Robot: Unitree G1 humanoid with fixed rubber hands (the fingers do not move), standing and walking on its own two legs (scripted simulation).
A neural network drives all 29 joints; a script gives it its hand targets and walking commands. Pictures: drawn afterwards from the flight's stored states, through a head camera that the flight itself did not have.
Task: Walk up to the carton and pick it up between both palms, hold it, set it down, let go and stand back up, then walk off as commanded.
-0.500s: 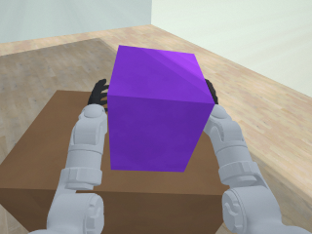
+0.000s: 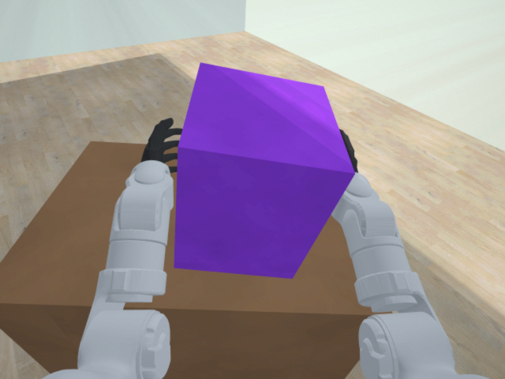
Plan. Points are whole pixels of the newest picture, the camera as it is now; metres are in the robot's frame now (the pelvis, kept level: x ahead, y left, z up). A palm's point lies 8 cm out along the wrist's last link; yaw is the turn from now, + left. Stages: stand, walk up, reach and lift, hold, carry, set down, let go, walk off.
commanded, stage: hold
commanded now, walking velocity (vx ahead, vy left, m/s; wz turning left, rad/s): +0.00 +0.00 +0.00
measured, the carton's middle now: (249, 176) +0.38 +0.03 +0.16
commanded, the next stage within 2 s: none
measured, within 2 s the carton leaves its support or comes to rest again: neither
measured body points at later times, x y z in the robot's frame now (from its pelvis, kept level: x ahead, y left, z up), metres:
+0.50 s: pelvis +0.00 +0.00 +0.00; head -0.05 +0.02 +0.45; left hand +0.37 +0.18 +0.18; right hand +0.39 -0.12 +0.18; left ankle +0.03 +0.12 -0.74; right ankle +0.05 -0.13 -0.74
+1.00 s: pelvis +0.00 +0.00 +0.00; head -0.06 +0.02 +0.45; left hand +0.37 +0.17 +0.19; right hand +0.38 -0.12 +0.19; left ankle +0.03 +0.12 -0.74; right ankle +0.05 -0.13 -0.74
